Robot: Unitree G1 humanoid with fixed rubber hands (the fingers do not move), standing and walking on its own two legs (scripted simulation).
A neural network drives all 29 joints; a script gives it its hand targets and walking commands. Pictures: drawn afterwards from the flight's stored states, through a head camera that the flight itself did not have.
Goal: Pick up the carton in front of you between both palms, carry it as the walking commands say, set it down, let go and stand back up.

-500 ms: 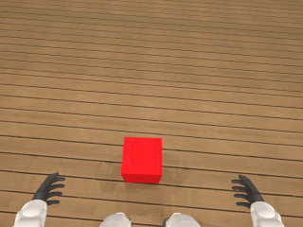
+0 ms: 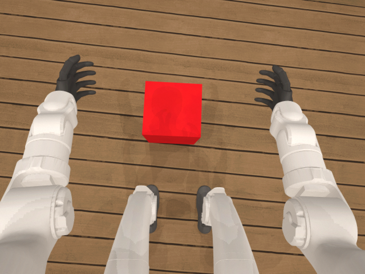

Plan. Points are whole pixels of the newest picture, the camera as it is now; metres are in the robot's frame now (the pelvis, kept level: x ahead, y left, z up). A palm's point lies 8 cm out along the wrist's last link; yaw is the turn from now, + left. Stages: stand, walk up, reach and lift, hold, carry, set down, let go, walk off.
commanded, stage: reach and lift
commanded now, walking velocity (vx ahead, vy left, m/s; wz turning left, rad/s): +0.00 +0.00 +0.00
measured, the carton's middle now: (172, 116) +0.52 +0.03 -0.54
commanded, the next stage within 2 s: none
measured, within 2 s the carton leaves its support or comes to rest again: leaves its support in 2.00 s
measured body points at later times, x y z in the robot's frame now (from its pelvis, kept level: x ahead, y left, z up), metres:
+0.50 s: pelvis +0.02 +0.00 -0.06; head +0.35 +0.01 +0.24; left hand +0.54 +0.21 -0.21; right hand +0.53 -0.17 -0.21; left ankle +0.08 +0.11 -0.63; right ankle +0.09 -0.13 -0.63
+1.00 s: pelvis -0.04 -0.01 -0.27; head +0.33 +0.01 -0.01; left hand +0.53 +0.21 -0.43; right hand +0.53 -0.16 -0.43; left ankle +0.08 +0.11 -0.64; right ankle +0.08 -0.13 -0.64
